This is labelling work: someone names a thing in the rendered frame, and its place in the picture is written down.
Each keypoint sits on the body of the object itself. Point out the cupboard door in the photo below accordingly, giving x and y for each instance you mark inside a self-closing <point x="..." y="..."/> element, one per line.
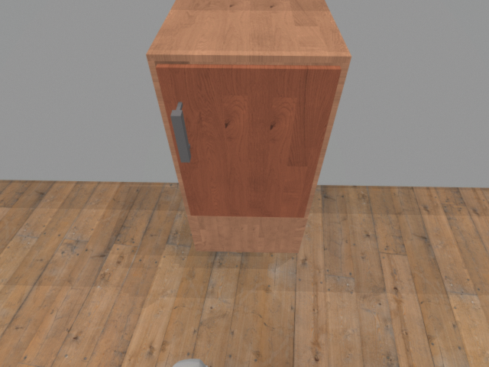
<point x="255" y="134"/>

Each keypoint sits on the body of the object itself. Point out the handle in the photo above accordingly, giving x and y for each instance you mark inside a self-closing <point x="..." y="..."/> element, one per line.
<point x="180" y="133"/>

